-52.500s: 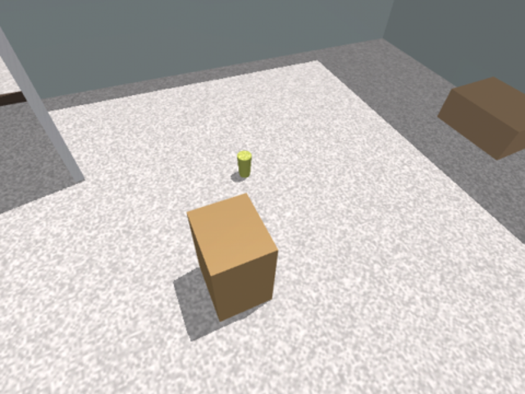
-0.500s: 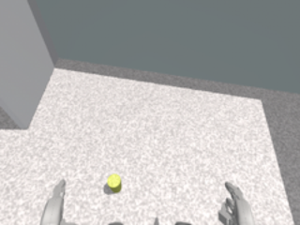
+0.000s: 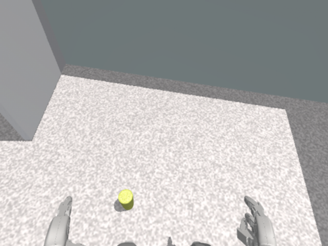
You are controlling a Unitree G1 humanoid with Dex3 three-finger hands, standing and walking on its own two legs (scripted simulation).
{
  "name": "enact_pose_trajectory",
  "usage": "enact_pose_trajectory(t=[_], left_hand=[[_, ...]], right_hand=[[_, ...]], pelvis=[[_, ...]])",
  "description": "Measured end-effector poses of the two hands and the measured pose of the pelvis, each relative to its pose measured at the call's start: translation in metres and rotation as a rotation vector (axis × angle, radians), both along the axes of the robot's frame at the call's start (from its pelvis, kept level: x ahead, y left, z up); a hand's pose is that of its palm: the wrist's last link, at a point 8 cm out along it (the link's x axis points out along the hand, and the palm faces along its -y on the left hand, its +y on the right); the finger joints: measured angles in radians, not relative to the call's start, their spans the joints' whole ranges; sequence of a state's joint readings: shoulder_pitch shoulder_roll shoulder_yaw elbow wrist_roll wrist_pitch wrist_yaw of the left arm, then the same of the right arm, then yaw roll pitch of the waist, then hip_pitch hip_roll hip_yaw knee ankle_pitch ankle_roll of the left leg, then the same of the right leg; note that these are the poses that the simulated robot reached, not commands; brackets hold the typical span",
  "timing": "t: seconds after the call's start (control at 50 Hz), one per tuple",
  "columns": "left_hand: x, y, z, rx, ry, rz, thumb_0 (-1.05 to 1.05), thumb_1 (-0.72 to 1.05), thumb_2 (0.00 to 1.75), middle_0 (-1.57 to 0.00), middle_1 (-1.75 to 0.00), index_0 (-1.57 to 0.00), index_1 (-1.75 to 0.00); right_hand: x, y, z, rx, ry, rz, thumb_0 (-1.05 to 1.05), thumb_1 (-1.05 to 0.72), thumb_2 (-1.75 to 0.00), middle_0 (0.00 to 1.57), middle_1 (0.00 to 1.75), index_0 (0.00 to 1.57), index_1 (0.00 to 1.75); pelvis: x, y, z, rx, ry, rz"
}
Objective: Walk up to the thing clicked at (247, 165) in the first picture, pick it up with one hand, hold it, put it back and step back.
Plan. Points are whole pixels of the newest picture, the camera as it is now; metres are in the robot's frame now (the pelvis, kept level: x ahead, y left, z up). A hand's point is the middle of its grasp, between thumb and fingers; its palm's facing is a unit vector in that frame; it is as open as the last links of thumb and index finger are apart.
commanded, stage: home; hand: left
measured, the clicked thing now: (127, 200) +0.44 +0.19 -0.65
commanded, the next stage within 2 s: stand in 0.56 s
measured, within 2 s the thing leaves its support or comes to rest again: neither
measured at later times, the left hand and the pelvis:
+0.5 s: hand (87, 231) +0.17 +0.18 -0.06, palm faces +0.10 -0.95 -0.28, open 17.5 cm; pelvis +0.01 +0.00 +0.00, yaw +0 degrees
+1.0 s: hand (85, 233) +0.17 +0.18 -0.05, palm faces +0.10 -0.96 -0.28, open 12.0 cm; pelvis +0.00 +0.00 +0.00, yaw +0 degrees
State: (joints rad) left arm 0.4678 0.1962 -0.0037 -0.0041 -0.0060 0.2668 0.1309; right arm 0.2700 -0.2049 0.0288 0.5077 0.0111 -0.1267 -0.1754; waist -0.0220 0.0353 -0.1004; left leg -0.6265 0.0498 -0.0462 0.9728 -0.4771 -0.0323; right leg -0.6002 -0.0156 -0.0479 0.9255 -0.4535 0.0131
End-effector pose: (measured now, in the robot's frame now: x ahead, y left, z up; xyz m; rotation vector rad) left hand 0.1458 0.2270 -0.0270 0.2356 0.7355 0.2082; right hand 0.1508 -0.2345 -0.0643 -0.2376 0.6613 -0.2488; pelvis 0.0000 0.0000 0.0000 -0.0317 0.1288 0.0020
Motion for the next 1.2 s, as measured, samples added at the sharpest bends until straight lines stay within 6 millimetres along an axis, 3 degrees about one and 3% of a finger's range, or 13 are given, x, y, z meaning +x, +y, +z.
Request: enact_pose_trajectory(t=[0.76, 0.88, 1.04, 1.12, 1.2], left_hand=[[0.008, 0.001, 0.0, -0.006, -0.001, 0.001, -0.01, -0.49, 0.1, -0.09, -0.1, -0.08, -0.1], [0.007, 0.002, 0.001, -0.005, -0.006, 0.0, -0.01, -0.24, 0.36, -0.16, -0.22, -0.15, -0.21], [0.002, 0.002, 0.0, -0.005, -0.001, -0.001, 0.0, 0.31, 0.74, -0.2, -0.29, -0.19, -0.28], [0.001, 0.014, -0.019, 0.04, 0.03, -0.094, 0.0, 0.58, 0.82, -0.2, -0.3, -0.2, -0.29], [-0.015, 0.036, -0.036, 0.045, 0.131, -0.089, 0.0, 0.74, 0.86, -0.21, -0.3, -0.2, -0.3]], right_hand=[[0.006, 0.0, 0.001, -0.009, 0.003, -0.005, 0.01, -0.9, -0.9, 0.21, 0.3, 0.2, 0.3], [0.003, 0.001, 0.001, -0.009, 0.002, -0.001, 0.01, -0.9, -0.9, 0.21, 0.3, 0.2, 0.3], [-0.001, 0.001, 0.001, -0.011, 0.005, -0.002, 0.01, -0.9, -0.9, 0.21, 0.3, 0.2, 0.3], [-0.009, -0.005, -0.014, -0.055, 0.179, 0.131, 0.01, -0.9, -0.9, 0.21, 0.3, 0.2, 0.3], [-0.026, -0.021, -0.018, -0.04, 0.305, 0.127, 0.01, -0.9, -0.9, 0.21, 0.3, 0.2, 0.3]], pelvis=[[0.007, 0.001, 0.001, -0.002, -0.001, -0.001], [0.005, 0.002, 0.001, -0.001, -0.003, -0.002], [0.002, 0.003, 0.001, -0.001, -0.005, -0.002], [-0.004, 0.002, 0.006, 0.019, -0.067, 0.006], [-0.007, 0.003, 0.013, 0.033, -0.104, 0.005]])
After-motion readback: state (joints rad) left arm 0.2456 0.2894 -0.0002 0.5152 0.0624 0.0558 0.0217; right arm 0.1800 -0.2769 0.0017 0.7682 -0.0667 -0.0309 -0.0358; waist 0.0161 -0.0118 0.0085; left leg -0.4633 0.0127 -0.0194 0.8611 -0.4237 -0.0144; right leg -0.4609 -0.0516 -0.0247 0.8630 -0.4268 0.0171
